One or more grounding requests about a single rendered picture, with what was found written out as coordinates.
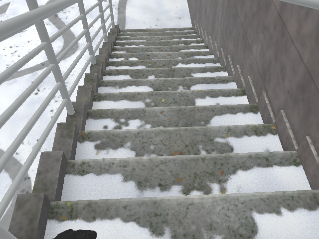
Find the left robot hand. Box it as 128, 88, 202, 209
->
53, 229, 97, 239

